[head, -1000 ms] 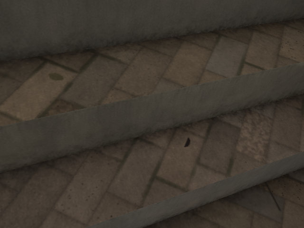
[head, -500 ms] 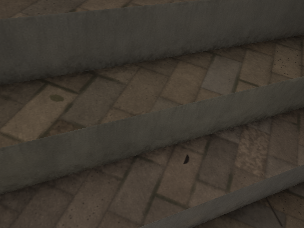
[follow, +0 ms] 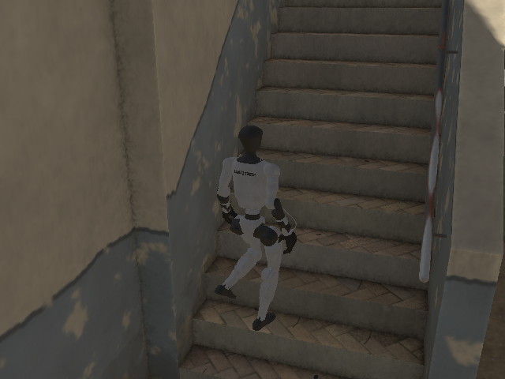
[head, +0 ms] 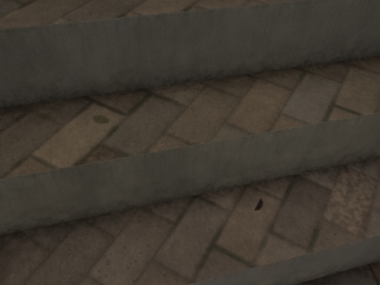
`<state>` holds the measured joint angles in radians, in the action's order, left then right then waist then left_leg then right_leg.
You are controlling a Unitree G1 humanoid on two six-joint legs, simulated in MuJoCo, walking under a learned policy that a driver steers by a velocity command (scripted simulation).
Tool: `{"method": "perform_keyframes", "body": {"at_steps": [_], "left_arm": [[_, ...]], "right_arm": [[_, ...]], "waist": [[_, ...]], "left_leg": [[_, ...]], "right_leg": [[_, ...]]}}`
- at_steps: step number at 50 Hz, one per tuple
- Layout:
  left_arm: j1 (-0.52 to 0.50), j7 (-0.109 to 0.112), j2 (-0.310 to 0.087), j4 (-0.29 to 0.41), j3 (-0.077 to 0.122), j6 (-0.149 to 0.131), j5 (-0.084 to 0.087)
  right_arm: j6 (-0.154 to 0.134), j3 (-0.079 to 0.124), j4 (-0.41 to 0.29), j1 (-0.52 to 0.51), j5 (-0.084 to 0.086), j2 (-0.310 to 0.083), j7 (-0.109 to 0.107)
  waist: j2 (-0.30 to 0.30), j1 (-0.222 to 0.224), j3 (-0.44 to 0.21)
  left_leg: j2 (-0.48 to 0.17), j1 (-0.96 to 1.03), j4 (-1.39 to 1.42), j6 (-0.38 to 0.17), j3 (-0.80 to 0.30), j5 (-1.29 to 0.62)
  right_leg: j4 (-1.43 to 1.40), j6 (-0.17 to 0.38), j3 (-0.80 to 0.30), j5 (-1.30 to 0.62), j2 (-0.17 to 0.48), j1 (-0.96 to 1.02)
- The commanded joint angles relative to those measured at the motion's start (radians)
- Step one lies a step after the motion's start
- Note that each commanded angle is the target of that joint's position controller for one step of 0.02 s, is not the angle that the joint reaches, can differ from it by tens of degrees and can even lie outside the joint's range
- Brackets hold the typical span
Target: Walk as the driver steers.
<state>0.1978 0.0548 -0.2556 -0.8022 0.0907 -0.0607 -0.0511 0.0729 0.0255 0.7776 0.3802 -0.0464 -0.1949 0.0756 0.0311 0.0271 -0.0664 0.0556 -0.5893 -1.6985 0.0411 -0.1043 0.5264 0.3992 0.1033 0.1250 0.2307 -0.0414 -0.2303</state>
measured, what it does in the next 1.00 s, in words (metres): climbs: left foot 0.21 m higher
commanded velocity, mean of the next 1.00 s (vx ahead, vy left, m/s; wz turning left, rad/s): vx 0.76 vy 0.00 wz -0.11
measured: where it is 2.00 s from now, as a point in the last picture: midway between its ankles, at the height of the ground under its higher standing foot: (223, 136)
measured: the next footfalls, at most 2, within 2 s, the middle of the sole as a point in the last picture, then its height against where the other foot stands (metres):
left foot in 0.42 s outside the picture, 0.21 m higher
right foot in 1.06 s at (184, 236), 0.21 m higher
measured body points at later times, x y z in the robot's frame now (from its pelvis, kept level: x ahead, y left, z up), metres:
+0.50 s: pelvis +0.05 +0.15 +0.05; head +0.11 +0.20 +0.50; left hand -0.07 +0.35 -0.11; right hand +0.36 +0.03 -0.01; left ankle +0.10 +0.30 -0.53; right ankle -0.01 -0.07 -0.62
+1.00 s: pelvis +0.29 +0.14 +0.21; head +0.31 +0.20 +0.65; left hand +0.46 +0.40 +0.10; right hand +0.41 -0.13 +0.12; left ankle +0.10 +0.31 -0.52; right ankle +0.45 +0.04 -0.25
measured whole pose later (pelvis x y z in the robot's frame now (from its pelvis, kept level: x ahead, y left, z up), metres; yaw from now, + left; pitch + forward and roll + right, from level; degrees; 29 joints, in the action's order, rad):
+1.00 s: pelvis +0.29 +0.14 +0.21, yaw +0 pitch -1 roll -4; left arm 0.06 -0.01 -0.22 -0.56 0.06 0.12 0.00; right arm -0.06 0.04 0.80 0.29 0.00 -0.28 -0.04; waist 0.04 0.13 0.06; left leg -0.27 0.27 -0.15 0.15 0.40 0.28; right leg 1.88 0.15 0.12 0.48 0.00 -1.30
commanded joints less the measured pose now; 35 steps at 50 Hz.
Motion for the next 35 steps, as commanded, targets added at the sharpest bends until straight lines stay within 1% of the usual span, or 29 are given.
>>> {"method": "perform_keyframes", "body": {"at_steps": [1,2,3,5,6,8,10,11,12,13,14,16,17,18,19,20,21,22,23,24,25,26,27,28,29,31,32,34,35], "left_arm": [[-0.149,-0.033,-0.013,0.072,-0.029,-0.041,-0.002],[-0.132,-0.038,-0.021,0.054,-0.03,-0.034,0.007],[-0.098,-0.046,-0.047,0.042,-0.024,-0.031,-0.004],[0.012,-0.045,-0.092,0.009,-0.014,-0.035,-0.04],[0.072,-0.047,-0.085,-0.029,-0.014,-0.036,-0.048],[0.153,-0.063,-0.038,-0.083,-0.04,-0.035,-0.065],[0.191,-0.073,-0.027,-0.139,-0.062,-0.043,-0.064],[0.212,-0.073,-0.014,-0.169,-0.074,-0.049,-0.054],[0.25,-0.057,-0.194,-0.154,0.034,-0.137,0.008],[0.242,-0.049,-0.17,-0.198,0.022,-0.175,0.017],[0.231,-0.04,-0.135,-0.214,0.017,-0.19,0.022],[0.221,-0.037,-0.093,-0.234,0.008,-0.182,0.019],[0.197,-0.045,-0.05,-0.249,0.002,-0.168,0.048],[0.199,-0.045,-0.038,-0.26,-0.002,-0.159,0.054],[0.118,-0.047,-0.059,-0.232,-0.001,-0.142,0.073],[0.139,-0.046,-0.119,-0.212,0.002,-0.133,0.095],[0.183,-0.069,-0.132,-0.198,-0.01,-0.137,0.099],[-0.085,-0.09,-0.2,-0.126,0.033,-0.124,0.13],[-0.206,-0.124,-0.13,-0.024,0.031,-0.114,0.157],[-0.188,-0.14,-0.04,-0.036,0.022,-0.108,0.082],[-0.112,-0.13,0.055,-0.016,0.003,-0.088,0.007],[-0.044,-0.129,0.111,-0.006,-0.009,-0.052,-0.007],[-0.006,-0.124,0.122,-0.008,-0.016,-0.028,-0.012],[0.014,-0.117,0.131,0.01,-0.021,-0.007,-0.011],[0.048,-0.117,0.127,0.007,-0.022,0.01,-0.003],[0.03,-0.104,0.169,0.037,-0.04,0.048,0.021],[0.011,-0.089,0.159,0.058,-0.036,0.075,0.017],[-0.058,-0.072,0.102,0.115,-0.024,0.099,0.034],[-0.06,-0.06,0.091,0.113,-0.016,0.118,0.029]], "right_arm": [[-0.043,0.016,-0.208,-0.138,0.018,-0.071,0.005],[-0.043,0.006,-0.195,-0.099,0.015,-0.047,0.02],[-0.049,0.011,-0.171,-0.023,0.017,-0.042,0.033],[-0.061,0.001,-0.135,-0.015,0.027,-0.023,0.052],[-0.062,-0.014,-0.117,-0.07,0.028,0.018,0.059],[-0.062,-0.033,-0.07,-0.083,0.016,0.047,0.064],[-0.061,-0.055,-0.065,-0.144,-0.001,0.073,0.076],[-0.061,-0.059,-0.05,-0.164,-0.003,0.071,0.079],[-0.079,0.02,-0.199,-0.412,0.028,0.01,-0.09],[-0.084,0.016,-0.225,-0.472,0.018,0.0,-0.152],[-0.084,0.019,-0.24,-0.484,0.011,0.008,-0.174],[-0.079,0.011,-0.293,-0.582,0.037,0.047,-0.17],[-0.084,-0.012,-0.348,-0.629,0.063,0.06,-0.16],[-0.074,-0.022,-0.36,-0.66,0.068,0.082,-0.151],[-0.067,-0.046,-0.33,-0.572,0.071,0.101,-0.126],[-0.056,-0.046,-0.262,-0.42,0.087,0.112,-0.136],[-0.061,-0.027,-0.155,-0.169,0.061,0.05,-0.119],[-0.064,0.029,-0.072,0.129,0.089,-0.034,-0.136],[-0.069,0.077,-0.057,0.214,0.03,-0.232,-0.169],[-0.089,0.093,-0.045,0.193,0.008,-0.325,-0.198],[-0.118,0.091,-0.084,0.036,0.029,-0.323,-0.182],[-0.121,0.087,-0.08,-0.116,0.069,-0.274,-0.159],[-0.12,0.063,-0.088,-0.251,0.077,-0.186,-0.144],[-0.12,0.042,-0.086,-0.324,0.073,-0.107,-0.133],[-0.115,0.026,-0.078,-0.359,0.07,-0.068,-0.123],[-0.149,0.023,-0.049,-0.293,0.067,-0.068,-0.125],[-0.176,0.023,-0.041,-0.279,0.083,-0.081,-0.111],[-0.192,0.033,-0.056,-0.281,0.069,-0.136,-0.091],[-0.191,0.047,-0.05,-0.214,0.069,-0.17,-0.097]], "waist": [[-0.016,-0.08,-0.029],[-0.012,-0.079,-0.009],[-0.009,-0.064,0.027],[0.029,-0.004,0.054],[0.044,0.019,0.071],[-0.008,0.03,0.042],[0.003,-0.005,-0.005],[0.025,-0.011,-0.028],[0.053,0.02,0.031],[0.048,0.001,0.056],[0.07,-0.016,0.083],[0.063,-0.034,0.11],[0.067,-0.071,0.146],[0.039,-0.051,0.152],[-0.014,-0.095,0.097],[0.059,-0.101,-0.026],[0.073,-0.154,-0.213],[0.177,-0.381,-0.338],[-0.188,-0.405,-0.372],[-0.356,-0.351,-0.393],[-0.255,-0.217,-0.337],[-0.203,-0.059,-0.23],[-0.243,0.023,-0.105],[-0.228,0.065,-0.047],[-0.204,0.097,-0.028],[-0.199,0.105,0.052],[-0.192,0.113,0.07],[-0.167,0.118,0.098],[-0.173,0.089,0.096]], "left_leg": [[-0.075,-0.268,-0.454,-0.023,-0.052,0.025],[-0.073,-0.279,-0.43,-0.059,-0.014,0.006],[-0.065,-0.301,-0.43,-0.068,0.036,-0.025],[-0.069,-0.418,-0.461,-0.087,0.065,-0.066],[-0.082,-0.521,-0.471,-0.122,0.043,-0.095],[-0.119,-0.73,-0.435,-0.19,-0.032,-0.207],[-0.15,-0.874,-0.487,-0.234,-0.048,-0.283],[-0.174,-0.923,-0.509,-0.262,-0.046,-0.271],[-0.129,-0.946,-0.61,-0.17,0.002,-0.152],[-0.167,-1.022,-0.597,-0.153,-0.06,-0.072],[-0.171,-1.034,-0.588,-0.153,-0.092,-0.048],[-0.159,-1.038,-0.549,-0.171,-0.078,-0.01],[-0.194,-0.886,-0.238,-0.195,-0.022,-0.007],[-0.197,-0.765,-0.098,-0.21,0.087,-0.075],[-0.214,-0.372,0.285,-0.222,0.27,-0.15],[-0.122,-0.057,0.344,-0.217,0.303,0.038],[0.006,0.187,0.241,-0.207,0.364,0.091],[0.042,0.502,0.553,-0.108,0.152,-0.106],[-0.258,0.641,1.07,-0.106,-0.416,0.204],[-0.4,0.567,1.412,-0.101,-0.778,0.19],[-0.457,0.47,1.407,-0.044,-0.723,0.077],[-0.465,0.344,1.275,-0.012,-0.57,0.15],[-0.455,0.215,1.134,-0.019,-0.377,0.139],[-0.423,0.143,1.075,-0.005,-0.21,0.089],[-0.401,0.106,1.068,-0.006,-0.124,0.026],[-0.434,0.142,1.189,-0.013,-0.013,-0.078],[-0.448,0.189,1.263,-0.029,0.041,-0.114],[-0.429,0.187,1.39,-0.045,0.163,-0.161],[-0.451,0.252,1.438,-0.091,0.162,-0.165]], "right_leg": [[-0.149,0.195,-0.131,-0.306,0.369,0.029],[-0.177,0.159,-0.088,-0.096,0.32,0.0],[-0.205,0.14,-0.072,0.092,0.307,-0.038],[-0.245,0.126,-0.076,0.274,0.333,-0.006],[-0.242,0.131,-0.088,0.308,0.349,0.011],[-0.228,0.169,-0.145,0.306,0.438,0.11],[-0.241,0.197,-0.158,0.231,0.49,0.182],[-0.257,0.201,-0.129,0.21,0.5,0.219],[-0.297,0.135,-0.183,0.385,0.561,0.34],[-0.349,0.1,-0.177,0.432,0.58,0.345],[-0.367,0.081,-0.158,0.44,0.562,0.326],[-0.428,0.072,-0.085,0.4,0.521,0.27],[-0.492,0.054,0.014,0.377,0.43,0.119],[-0.564,0.089,0.043,0.236,0.389,0.034],[-0.644,0.12,0.124,0.047,0.294,-0.159],[-0.537,0.185,0.105,-0.476,0.277,-0.186],[-0.223,0.212,0.093,-1.262,0.314,-0.106],[0.173,0.121,0.067,-1.592,0.208,-0.154],[0.709,-0.015,0.025,-1.062,0.048,-0.434],[1.23,-0.04,-0.3,-0.275,-0.07,-0.581],[1.59,-0.07,-0.515,-0.279,-0.117,-0.696],[1.657,-0.079,-0.462,-0.324,-0.086,-0.759],[1.689,-0.064,-0.406,-0.386,-0.058,-0.807],[1.705,-0.054,-0.392,-0.396,-0.051,-0.841],[1.795,-0.048,-0.375,-0.369,-0.076,-0.846],[1.807,-0.038,-0.361,-0.22,-0.083,-0.967],[1.745,-0.035,-0.314,-0.148,-0.074,-1.005],[1.588,-0.041,-0.257,-0.126,-0.064,-0.942],[1.743,-0.039,-0.218,-0.111,-0.078,-0.981]]}}
Velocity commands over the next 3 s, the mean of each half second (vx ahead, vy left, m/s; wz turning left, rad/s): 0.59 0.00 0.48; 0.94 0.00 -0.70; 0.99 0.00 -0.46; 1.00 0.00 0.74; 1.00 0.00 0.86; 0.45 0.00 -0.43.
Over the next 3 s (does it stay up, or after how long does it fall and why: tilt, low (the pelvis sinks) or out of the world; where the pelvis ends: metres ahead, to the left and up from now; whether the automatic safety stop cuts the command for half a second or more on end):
stays up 1.08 0.18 1.01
